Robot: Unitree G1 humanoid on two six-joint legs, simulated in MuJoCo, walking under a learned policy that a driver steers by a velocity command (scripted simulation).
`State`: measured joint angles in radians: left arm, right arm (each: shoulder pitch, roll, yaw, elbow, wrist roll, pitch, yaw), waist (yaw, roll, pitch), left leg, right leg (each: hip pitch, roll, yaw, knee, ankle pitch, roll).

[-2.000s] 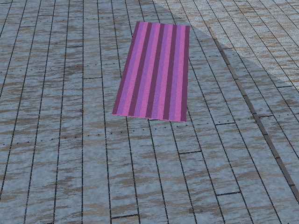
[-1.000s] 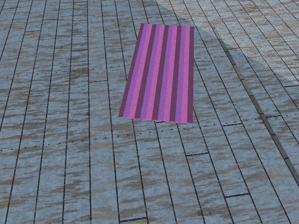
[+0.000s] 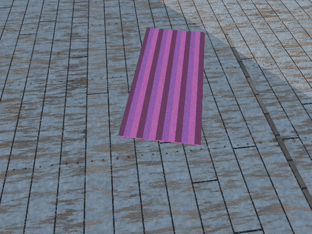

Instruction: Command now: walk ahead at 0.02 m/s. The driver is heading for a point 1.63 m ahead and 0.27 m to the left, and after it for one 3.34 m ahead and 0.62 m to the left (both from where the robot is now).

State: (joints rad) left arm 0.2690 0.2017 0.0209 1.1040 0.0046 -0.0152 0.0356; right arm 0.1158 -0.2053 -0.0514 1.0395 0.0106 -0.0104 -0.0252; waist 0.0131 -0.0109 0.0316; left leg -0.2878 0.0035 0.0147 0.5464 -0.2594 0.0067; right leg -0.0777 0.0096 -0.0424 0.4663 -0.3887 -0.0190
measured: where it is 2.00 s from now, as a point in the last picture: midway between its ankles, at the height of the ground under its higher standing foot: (146, 152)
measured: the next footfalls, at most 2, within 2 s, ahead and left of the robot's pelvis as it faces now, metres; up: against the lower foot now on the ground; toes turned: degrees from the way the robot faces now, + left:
right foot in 0.90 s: +0.47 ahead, -0.11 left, +0.00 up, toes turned -3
left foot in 1.50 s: +0.77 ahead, +0.15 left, +0.00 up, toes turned +11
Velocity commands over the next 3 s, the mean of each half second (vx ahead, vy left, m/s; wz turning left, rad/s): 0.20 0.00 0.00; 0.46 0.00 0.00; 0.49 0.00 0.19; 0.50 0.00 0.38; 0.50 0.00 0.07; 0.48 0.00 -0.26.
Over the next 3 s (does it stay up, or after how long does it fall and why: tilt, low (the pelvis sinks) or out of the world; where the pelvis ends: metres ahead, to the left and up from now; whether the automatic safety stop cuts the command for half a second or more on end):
stays up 1.40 0.28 0.00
